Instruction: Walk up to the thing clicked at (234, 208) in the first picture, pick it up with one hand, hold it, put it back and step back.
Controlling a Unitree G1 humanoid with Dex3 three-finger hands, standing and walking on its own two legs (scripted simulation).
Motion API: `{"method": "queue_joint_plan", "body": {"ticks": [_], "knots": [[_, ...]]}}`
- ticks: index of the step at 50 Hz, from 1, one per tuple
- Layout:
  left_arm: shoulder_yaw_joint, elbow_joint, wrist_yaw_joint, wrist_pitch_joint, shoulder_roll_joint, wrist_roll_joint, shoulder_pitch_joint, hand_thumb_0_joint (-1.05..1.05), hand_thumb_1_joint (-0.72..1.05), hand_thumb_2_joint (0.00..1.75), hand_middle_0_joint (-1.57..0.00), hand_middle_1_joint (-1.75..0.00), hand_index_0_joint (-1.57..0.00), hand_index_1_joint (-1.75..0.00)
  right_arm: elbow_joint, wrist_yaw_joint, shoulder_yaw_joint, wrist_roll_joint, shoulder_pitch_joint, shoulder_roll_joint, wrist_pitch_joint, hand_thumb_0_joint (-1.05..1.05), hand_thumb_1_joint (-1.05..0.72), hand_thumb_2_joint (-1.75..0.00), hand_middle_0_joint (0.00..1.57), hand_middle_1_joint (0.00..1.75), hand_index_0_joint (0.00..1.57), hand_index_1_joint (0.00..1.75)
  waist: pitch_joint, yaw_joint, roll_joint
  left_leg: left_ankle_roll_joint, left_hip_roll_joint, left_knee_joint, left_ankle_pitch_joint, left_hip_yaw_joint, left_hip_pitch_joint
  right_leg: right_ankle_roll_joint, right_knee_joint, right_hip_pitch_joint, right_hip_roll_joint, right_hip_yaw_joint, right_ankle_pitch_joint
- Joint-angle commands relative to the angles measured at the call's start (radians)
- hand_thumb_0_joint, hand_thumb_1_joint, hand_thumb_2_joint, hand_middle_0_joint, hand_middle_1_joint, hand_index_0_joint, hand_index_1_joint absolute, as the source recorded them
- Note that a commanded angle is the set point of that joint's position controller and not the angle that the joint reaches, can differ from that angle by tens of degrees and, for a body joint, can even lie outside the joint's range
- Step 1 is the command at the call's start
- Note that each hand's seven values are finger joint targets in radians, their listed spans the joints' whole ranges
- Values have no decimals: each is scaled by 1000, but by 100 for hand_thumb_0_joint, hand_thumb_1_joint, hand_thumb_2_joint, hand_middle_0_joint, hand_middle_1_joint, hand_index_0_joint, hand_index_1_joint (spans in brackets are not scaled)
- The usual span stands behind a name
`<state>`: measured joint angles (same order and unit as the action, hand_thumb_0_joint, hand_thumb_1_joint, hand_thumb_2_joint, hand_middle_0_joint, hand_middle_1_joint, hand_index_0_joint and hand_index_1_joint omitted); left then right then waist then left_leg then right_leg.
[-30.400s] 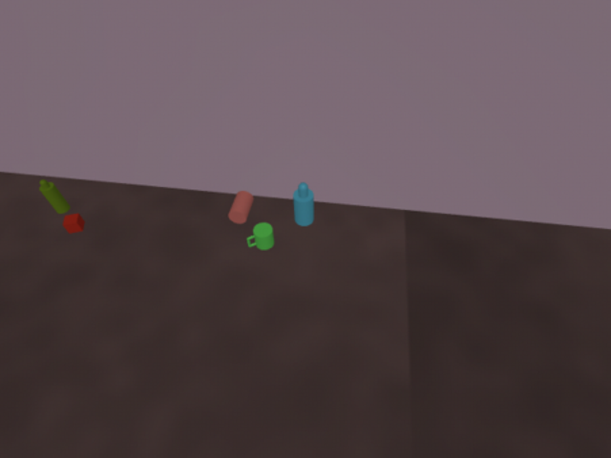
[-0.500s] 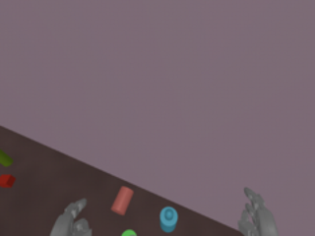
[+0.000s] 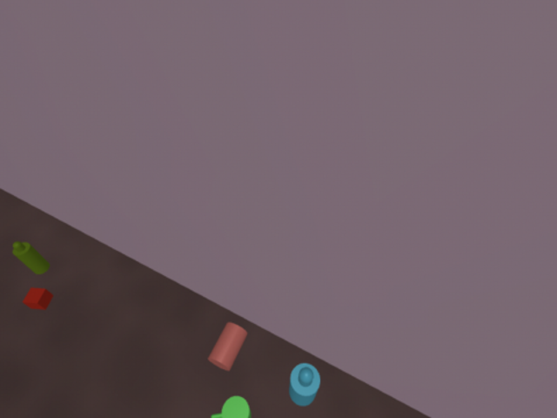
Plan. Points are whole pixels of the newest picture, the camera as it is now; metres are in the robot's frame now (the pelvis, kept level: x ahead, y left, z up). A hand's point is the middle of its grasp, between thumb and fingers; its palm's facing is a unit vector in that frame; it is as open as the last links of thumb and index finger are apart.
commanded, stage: stand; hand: left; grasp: from above
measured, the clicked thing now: (228, 345) +0.43 +0.20 -0.72
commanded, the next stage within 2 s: none
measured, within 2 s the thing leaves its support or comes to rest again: neither
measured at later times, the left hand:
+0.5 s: hand out of the picture +0.03 +0.24 -0.14, palm faces +0.04 -0.94 -0.35, open 7.4 cm
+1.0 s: hand out of the picture +0.06 +0.23 -0.14, palm faces +0.03 -0.94 -0.33, open 7.4 cm
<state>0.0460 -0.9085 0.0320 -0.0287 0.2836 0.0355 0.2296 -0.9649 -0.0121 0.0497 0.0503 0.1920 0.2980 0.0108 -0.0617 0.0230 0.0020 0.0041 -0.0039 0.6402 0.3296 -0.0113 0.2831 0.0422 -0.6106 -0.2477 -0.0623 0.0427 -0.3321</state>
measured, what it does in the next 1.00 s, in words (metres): stands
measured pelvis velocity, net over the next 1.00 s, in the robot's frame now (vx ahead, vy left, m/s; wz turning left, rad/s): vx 0.00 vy -0.01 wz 0.00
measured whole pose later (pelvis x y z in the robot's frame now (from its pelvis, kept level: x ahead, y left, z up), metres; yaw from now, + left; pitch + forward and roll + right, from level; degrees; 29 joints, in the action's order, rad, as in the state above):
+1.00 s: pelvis +0.00 -0.01 +0.02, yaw +0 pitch -4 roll +0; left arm 0.04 -1.16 0.01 0.00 0.31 0.02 0.12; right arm -1.14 0.00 0.01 0.02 0.13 0.32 0.00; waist -0.07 0.01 0.02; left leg -0.02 -0.02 0.35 0.17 -0.02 0.11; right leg 0.03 -0.33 -0.08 -0.04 0.06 -0.19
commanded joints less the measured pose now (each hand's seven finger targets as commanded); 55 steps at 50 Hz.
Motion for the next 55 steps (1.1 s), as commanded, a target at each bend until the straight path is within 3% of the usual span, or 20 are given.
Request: {"method": "queue_joint_plan", "body": {"ticks": [1,6,12,21,33,39,46,50,55], "knots": [[32,6,15,44,171,-1,-45,0,90,90,-20,-30,-20,-30,34,-20,32,-13,-50,176,23,0,-90,-90,20,30,20,30,90,-4,18,42,-83,-207,-264,-108,-79,-52,172,92,-44,-61,219],[25,-68,15,44,182,-4,-55,0,90,90,-20,-30,-20,-30,-18,-23,28,-22,-67,189,18,0,-90,-90,20,30,20,30,70,-2,17,33,-92,-261,-308,-109,-128,-46,225,119,-50,-55,222],[21,-134,10,39,192,-1,-67,0,90,90,-20,-30,-20,-30,-58,-21,25,-22,-80,197,8,0,-90,-90,20,30,20,30,11,-4,21,29,-96,-353,-112,-123,-88,-39,273,136,-49,-52,154],[18,-183,2,48,204,-3,-79,0,90,90,-20,-30,-20,-30,-88,-10,21,-25,-100,199,7,0,-90,-90,20,30,20,30,-7,-4,4,20,-93,-377,-71,-124,-90,-35,322,128,-54,-59,97],[21,-197,1,56,225,-11,-109,0,90,90,-20,-30,-20,-30,-111,-9,6,-29,-101,212,13,0,-90,-90,20,30,20,30,52,-11,-9,26,-103,-345,-244,-100,-156,-40,338,160,-75,-77,226],[24,-202,-3,52,235,-12,-123,0,90,90,-20,-30,-20,-30,-120,-10,-1,-29,-97,213,9,0,-90,-90,20,30,20,30,34,-13,-7,19,-104,-361,-194,-97,-136,-44,343,156,-72,-78,186],[22,-200,-6,52,235,-14,-135,0,90,90,-20,-30,-20,-30,-121,-10,-4,-31,-102,222,16,0,-90,-90,20,30,20,30,46,-13,-6,14,-110,-360,-258,-96,-144,-43,342,169,-71,-75,217],[20,-200,-9,51,231,-14,-138,0,90,90,-20,-30,-20,-30,-120,-10,-3,-32,-114,230,13,0,-90,-90,20,30,20,30,40,-14,3,17,-112,-361,-199,-98,-137,-45,351,157,-70,-76,185],[21,-192,-10,55,237,-16,-151,0,90,90,-20,-30,-20,-30,-119,-8,-5,-31,-118,231,16,0,-90,-90,20,30,20,30,66,-15,2,16,-116,-355,-276,-92,-153,-46,343,169,-74,-77,233]]}}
